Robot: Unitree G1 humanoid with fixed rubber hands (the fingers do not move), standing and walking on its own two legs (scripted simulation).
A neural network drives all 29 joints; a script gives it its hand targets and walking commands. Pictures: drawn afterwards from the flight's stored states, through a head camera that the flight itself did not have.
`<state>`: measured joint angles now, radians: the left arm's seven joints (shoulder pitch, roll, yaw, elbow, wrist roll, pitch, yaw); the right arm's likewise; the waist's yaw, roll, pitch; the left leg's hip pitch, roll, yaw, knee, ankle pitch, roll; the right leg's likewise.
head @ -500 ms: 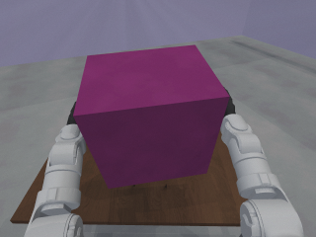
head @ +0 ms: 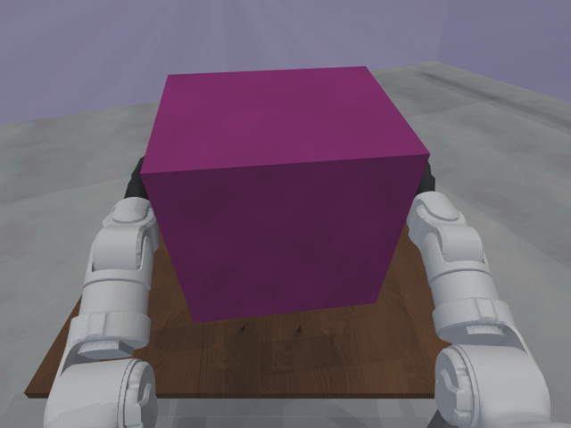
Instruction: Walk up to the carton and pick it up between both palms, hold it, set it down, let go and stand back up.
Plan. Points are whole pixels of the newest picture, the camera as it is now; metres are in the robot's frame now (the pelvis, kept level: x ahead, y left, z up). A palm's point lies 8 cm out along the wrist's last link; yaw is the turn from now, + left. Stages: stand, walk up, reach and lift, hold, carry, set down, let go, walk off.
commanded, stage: hold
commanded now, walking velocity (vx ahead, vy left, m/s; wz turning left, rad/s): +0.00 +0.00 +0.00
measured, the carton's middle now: (278, 196) +0.42 +0.01 +0.18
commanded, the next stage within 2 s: none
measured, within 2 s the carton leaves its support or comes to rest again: neither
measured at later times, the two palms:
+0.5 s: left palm (121, 214) +0.34 +0.22 +0.21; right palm (412, 177) +0.37 -0.16 +0.24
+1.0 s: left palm (123, 231) +0.34 +0.22 +0.18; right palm (405, 202) +0.36 -0.16 +0.20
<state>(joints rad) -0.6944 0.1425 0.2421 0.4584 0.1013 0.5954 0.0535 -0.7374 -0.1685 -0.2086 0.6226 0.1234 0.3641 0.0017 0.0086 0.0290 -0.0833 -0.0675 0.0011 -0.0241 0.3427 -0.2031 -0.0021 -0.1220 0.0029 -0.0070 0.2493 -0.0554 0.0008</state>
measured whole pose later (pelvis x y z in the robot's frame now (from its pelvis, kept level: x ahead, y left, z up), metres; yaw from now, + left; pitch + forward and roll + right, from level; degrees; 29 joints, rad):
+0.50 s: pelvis -0.01 +0.00 +0.00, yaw +0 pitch -5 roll +0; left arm -0.64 0.14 0.26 0.31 0.14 0.70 0.01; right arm -0.74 -0.16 -0.19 0.51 0.14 0.48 -0.01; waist 0.01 -0.05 -0.11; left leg -0.06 0.00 -0.03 0.33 -0.19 0.00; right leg -0.12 0.00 -0.01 0.25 -0.05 0.00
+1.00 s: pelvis +0.00 +0.00 +0.00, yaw +0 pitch -4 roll -1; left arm -0.52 0.13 0.26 0.25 0.14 0.68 -0.03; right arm -0.60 -0.15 -0.11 0.36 0.13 0.52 -0.06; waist 0.01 0.00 -0.10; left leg -0.06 0.00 -0.03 0.32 -0.19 0.00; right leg -0.11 0.00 -0.01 0.23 -0.05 0.01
